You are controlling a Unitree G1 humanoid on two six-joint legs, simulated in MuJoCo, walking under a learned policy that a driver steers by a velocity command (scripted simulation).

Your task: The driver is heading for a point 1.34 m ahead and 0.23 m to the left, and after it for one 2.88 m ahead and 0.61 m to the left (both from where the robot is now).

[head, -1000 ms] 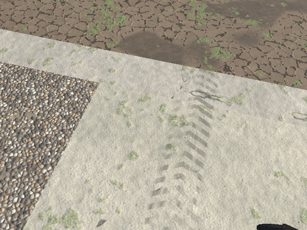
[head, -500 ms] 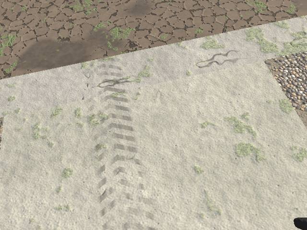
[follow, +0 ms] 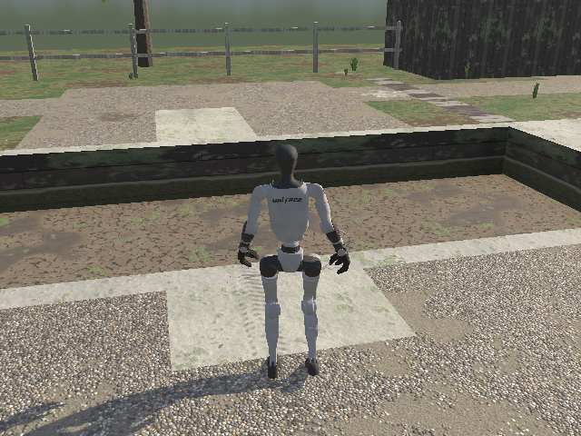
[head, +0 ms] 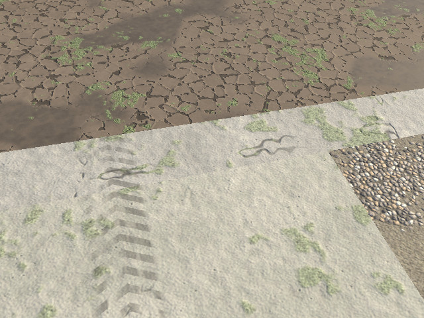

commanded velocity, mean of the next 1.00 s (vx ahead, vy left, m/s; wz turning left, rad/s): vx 0.93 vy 0.00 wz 0.27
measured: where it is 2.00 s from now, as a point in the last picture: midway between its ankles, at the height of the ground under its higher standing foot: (116, 161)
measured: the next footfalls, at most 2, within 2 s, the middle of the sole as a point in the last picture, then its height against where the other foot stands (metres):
right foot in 0.30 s outside the picture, level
left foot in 0.74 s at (107, 271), level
